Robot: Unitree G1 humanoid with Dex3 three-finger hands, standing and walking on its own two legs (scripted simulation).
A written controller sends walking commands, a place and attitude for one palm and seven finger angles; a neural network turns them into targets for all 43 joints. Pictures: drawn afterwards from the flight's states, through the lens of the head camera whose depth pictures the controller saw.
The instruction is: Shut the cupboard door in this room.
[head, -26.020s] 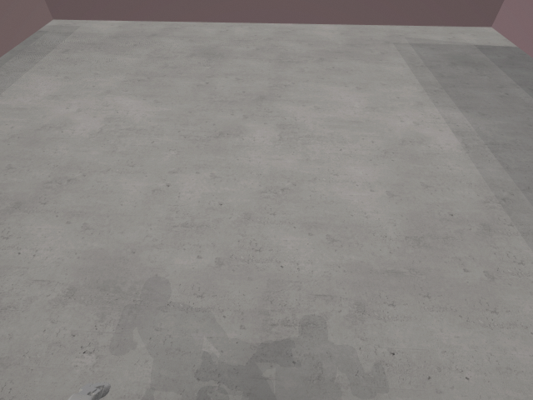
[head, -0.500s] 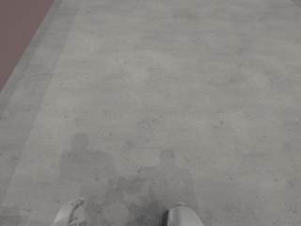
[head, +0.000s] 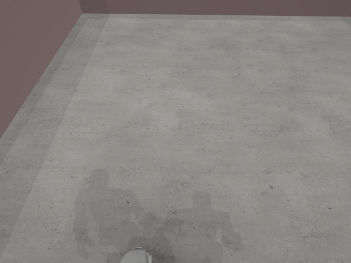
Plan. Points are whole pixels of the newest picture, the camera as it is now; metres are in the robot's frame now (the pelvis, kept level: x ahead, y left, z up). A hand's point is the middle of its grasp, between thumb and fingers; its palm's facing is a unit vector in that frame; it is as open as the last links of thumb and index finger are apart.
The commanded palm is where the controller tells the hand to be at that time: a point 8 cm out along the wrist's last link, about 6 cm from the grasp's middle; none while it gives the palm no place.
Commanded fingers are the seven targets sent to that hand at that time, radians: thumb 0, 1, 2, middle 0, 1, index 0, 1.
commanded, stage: walk around to get in front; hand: left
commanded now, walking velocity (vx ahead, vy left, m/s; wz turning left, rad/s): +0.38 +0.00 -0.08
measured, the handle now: out of the picture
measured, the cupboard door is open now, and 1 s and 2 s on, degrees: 82 82 82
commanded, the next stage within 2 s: walk to a spot facing it in 1.32 s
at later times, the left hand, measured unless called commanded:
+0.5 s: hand (127, 192) +0.33 +0.18 -0.16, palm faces -0.11 -0.97 -0.21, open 7.3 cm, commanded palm none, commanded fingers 0.00 0.90 0.90 -0.20 -0.30 -0.20 -0.30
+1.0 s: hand (146, 183) +0.37 +0.13 -0.17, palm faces +0.06 -0.99 -0.16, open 7.3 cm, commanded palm none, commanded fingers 0.00 0.90 0.90 -0.20 -0.30 -0.20 -0.30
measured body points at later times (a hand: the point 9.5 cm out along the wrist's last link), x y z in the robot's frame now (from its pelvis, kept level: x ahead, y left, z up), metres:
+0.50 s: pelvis +0.22 +0.00 +0.00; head +0.24 -0.01 +0.45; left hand +0.34 +0.23 -0.14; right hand +0.11 -0.20 -0.15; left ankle +0.13 +0.13 -0.74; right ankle +0.32 -0.14 -0.71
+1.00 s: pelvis +0.41 -0.03 +0.00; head +0.43 -0.02 +0.45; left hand +0.37 +0.18 -0.16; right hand +0.51 -0.28 -0.14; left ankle +0.54 +0.10 -0.70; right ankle +0.34 -0.13 -0.74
